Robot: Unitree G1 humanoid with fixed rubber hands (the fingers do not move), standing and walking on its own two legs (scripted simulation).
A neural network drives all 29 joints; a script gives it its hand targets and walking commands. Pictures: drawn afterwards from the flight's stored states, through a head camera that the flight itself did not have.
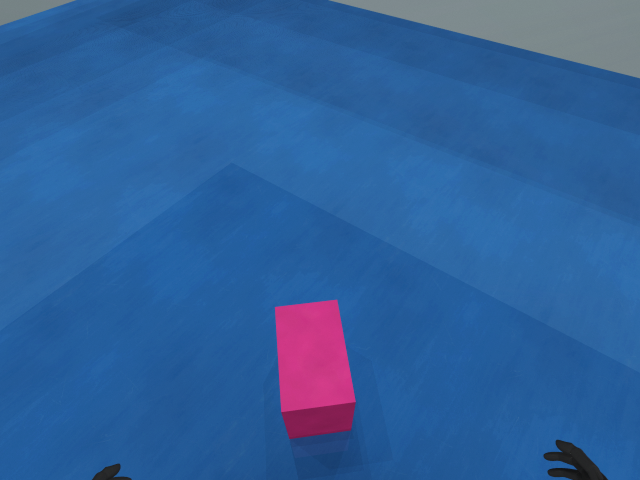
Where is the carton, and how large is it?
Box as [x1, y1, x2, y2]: [275, 300, 355, 438]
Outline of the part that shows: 336,300 275,307 281,412 289,438 350,430 355,400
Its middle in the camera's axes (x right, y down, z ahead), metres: -0.02 +0.36 +1.13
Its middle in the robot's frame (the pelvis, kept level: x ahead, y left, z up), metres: +0.52 +0.04 -0.63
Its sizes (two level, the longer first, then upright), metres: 0.293 0.182 0.256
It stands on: the floor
